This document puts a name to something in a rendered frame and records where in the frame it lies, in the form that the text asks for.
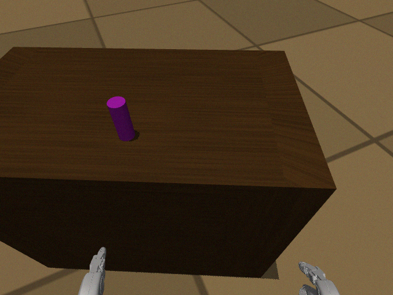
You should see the right robot hand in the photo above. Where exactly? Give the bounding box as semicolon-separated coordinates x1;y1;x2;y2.
298;261;340;295

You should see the can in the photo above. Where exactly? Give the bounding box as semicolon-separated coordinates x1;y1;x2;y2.
107;96;135;141

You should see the left robot hand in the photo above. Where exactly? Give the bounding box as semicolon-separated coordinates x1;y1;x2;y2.
78;247;106;295

